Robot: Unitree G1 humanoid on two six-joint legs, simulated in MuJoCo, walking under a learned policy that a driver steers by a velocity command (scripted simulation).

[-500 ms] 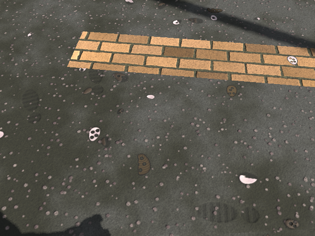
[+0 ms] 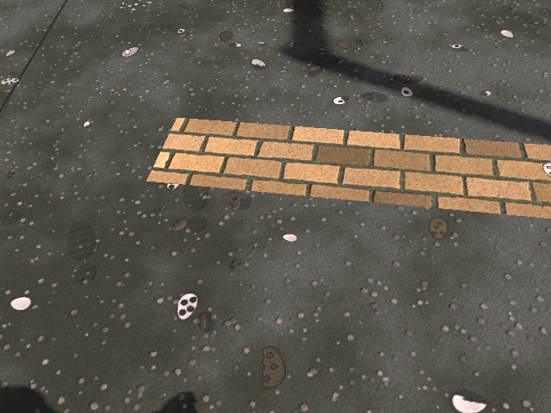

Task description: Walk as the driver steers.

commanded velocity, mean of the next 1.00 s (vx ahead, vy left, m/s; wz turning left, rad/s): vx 0.96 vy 0.00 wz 0.00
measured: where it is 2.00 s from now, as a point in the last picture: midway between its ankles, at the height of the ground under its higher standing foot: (296, 100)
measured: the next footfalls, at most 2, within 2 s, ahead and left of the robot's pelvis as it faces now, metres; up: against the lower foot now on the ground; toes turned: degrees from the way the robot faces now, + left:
left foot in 0.22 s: +0.27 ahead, +0.16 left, +0.00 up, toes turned +6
right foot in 0.68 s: +0.73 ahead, +0.00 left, +0.00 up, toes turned -3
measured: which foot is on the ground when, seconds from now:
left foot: up 0.00-0.20, down 0.22-0.70, up 0.72-1.00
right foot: down 0.00-0.24, up 0.26-0.66, down 0.68-1.00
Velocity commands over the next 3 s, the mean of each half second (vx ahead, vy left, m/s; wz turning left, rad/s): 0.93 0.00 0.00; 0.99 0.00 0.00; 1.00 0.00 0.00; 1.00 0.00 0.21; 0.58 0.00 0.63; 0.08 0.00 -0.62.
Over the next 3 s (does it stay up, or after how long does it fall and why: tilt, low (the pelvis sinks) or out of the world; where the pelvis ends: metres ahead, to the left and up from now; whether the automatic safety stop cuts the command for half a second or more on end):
stays up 2.31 0.27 -0.01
